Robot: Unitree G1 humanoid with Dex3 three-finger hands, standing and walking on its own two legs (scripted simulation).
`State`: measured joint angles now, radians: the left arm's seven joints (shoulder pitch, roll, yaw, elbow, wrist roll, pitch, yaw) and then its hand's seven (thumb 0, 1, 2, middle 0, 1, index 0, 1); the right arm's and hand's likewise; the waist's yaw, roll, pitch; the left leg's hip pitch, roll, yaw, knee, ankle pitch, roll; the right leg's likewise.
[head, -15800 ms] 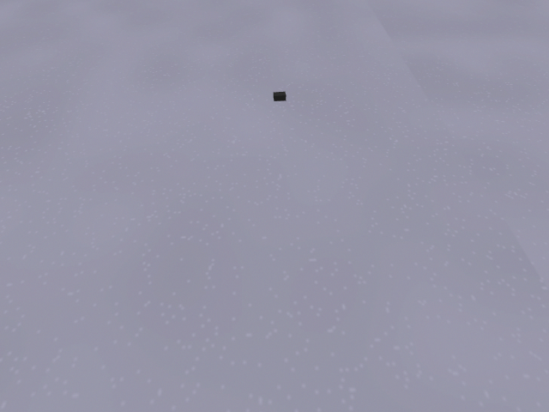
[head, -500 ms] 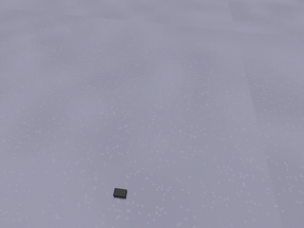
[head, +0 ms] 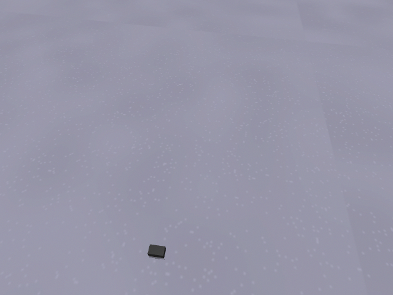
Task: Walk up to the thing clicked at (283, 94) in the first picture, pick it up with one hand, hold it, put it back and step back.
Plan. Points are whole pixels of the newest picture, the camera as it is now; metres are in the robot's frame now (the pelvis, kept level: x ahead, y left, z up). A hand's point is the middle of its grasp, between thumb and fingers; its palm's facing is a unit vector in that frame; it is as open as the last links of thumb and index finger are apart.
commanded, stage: stand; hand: left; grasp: from above
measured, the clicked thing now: (156, 251) +0.43 +0.20 -0.76
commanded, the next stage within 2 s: rise first in 0.84 s
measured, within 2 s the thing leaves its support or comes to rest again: neither
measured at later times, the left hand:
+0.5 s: hand out of the picture +0.07 +0.25 -0.16, palm faces -0.04 -0.94 -0.34, open 7.3 cm
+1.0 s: hand out of the picture +0.08 +0.25 -0.16, palm faces +0.01 -0.94 -0.34, open 7.3 cm
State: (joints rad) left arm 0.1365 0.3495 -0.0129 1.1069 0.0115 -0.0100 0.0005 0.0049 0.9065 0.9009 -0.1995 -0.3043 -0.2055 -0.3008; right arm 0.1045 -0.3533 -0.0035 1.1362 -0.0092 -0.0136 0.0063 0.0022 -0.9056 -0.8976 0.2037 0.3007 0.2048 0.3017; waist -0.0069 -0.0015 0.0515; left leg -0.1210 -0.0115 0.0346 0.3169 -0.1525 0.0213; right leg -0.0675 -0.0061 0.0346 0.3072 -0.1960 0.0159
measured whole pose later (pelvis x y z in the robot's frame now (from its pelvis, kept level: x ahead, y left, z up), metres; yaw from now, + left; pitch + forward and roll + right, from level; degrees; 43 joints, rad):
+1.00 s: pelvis +0.00 +0.00 +0.00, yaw +1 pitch -1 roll +0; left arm 0.14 0.34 0.01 1.05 -0.01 -0.01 0.01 0.01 0.90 0.90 -0.21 -0.31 -0.21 -0.31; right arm 0.15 -0.35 0.00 1.04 0.02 -0.02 -0.01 0.00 -0.91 -0.90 0.20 0.30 0.20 0.30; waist -0.01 0.00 0.04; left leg -0.18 -0.02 0.02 0.36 -0.17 0.02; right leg -0.12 -0.01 0.02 0.35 -0.22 0.02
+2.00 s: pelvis -0.02 -0.01 -0.13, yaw +1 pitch +21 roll -3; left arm 0.24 0.37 0.12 0.45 0.29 0.16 -0.02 0.00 -0.33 0.77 -0.34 -0.81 -0.34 -0.81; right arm 0.20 -0.25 -0.02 0.54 0.01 -0.18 -0.03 0.01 -0.93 -0.91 0.20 0.30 0.21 0.30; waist -0.03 0.02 -0.14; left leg -1.14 0.02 -0.03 1.31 -0.54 0.01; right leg -1.05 0.03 -0.03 1.28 -0.60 0.00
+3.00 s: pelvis -0.10 -0.01 -0.42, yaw -7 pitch +32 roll -7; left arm -0.75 0.74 0.13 1.25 1.18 -0.38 0.27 0.00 -0.22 0.79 -0.34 -0.69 -0.34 -0.70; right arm 0.13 -0.27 0.01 0.76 -0.11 -0.02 0.10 0.00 -0.89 -0.90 0.20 0.30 0.20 0.30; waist -0.13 -0.02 -0.08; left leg -2.25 0.04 -0.11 2.28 -0.61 0.01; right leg -2.12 0.06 -0.12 2.25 -0.70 0.00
